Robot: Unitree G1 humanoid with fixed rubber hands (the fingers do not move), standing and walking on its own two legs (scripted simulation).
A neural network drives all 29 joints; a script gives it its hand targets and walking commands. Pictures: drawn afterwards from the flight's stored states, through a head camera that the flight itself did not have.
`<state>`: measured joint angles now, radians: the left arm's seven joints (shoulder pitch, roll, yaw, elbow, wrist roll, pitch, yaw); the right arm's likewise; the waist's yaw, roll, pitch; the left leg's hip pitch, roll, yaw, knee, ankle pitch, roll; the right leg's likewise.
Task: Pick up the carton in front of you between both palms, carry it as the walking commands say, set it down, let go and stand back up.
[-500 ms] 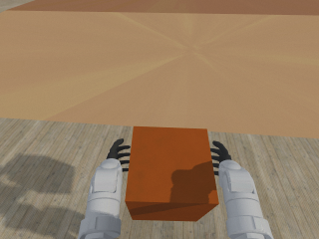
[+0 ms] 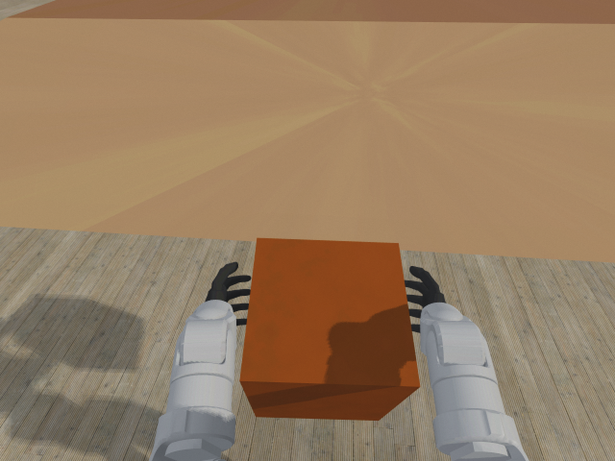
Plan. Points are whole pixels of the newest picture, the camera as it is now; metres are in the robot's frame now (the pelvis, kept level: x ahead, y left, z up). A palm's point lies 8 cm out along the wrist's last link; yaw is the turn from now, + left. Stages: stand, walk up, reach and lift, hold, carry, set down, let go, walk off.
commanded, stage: hold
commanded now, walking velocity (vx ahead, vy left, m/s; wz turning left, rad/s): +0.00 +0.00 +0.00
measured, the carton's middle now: (322, 336) +0.31 +0.00 -0.05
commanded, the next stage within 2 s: carry in 0.42 s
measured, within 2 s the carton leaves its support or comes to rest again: neither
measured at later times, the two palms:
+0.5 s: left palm (215, 318) +0.29 +0.15 +0.04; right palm (428, 318) +0.29 -0.14 +0.04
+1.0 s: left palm (241, 225) +0.46 +0.14 +0.06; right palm (412, 232) +0.45 -0.15 +0.05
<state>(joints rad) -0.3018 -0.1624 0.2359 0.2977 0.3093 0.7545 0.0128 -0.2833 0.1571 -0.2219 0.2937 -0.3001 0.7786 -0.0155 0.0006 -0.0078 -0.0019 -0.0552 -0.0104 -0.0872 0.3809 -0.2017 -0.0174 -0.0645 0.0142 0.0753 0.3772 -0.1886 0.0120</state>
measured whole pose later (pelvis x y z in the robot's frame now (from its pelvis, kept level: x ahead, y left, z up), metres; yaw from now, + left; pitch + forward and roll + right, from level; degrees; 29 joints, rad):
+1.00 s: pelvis +0.18 +0.00 -0.02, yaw +3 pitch +6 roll +1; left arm -0.24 -0.15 0.09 -0.25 0.10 1.20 0.17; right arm -0.18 0.14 -0.10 -0.29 -0.09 1.23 -0.19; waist -0.04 -0.01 -0.08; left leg -0.25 0.03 0.03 0.76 -0.44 -0.02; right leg -0.35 -0.01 -0.18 0.55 -0.26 -0.05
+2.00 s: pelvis +0.82 -0.02 +0.00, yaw +4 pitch +4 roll +1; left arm -0.29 -0.16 0.12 -0.22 0.13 1.22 0.18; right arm -0.28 0.16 -0.14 -0.23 -0.13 1.26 -0.18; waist 0.00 -0.01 -0.03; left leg -0.47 0.06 0.07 1.11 -0.33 0.02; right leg -0.33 -0.04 -0.23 0.41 -0.15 -0.08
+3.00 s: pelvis +1.44 +0.03 +0.01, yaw +3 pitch +6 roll +0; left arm -0.83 -0.14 0.29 -0.13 0.07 1.36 0.33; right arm -0.84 0.10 -0.35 -0.10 -0.15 1.34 -0.19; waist 0.09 -0.02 0.17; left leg -0.73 0.02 0.03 1.01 -0.42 0.04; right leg -0.33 0.00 -0.10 0.48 -0.35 -0.07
